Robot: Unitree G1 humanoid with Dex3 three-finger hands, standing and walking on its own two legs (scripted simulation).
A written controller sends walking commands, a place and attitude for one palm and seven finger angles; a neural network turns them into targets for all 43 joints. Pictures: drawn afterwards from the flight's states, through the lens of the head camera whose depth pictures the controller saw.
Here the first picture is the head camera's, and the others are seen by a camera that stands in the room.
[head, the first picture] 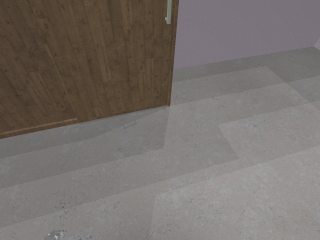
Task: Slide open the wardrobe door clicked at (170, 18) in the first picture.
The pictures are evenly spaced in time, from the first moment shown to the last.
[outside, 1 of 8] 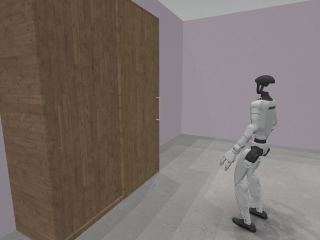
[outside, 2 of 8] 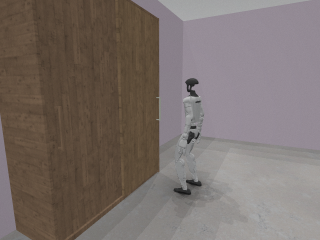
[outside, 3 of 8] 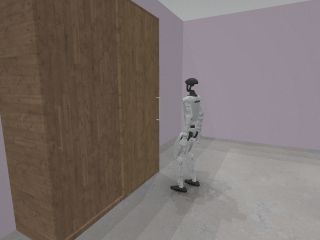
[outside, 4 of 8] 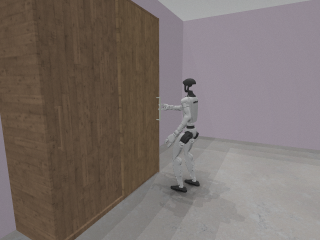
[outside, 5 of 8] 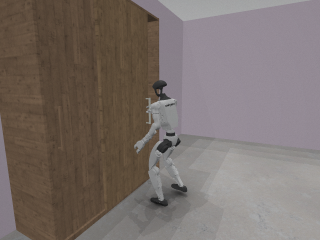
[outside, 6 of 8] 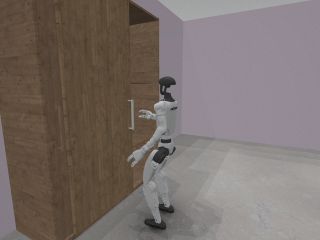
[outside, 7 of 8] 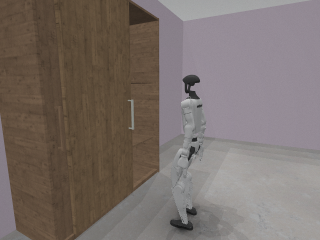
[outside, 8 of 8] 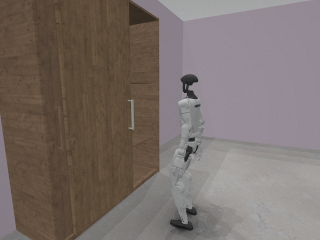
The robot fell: no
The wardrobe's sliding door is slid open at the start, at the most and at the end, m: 0.00 0.61 0.61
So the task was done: yes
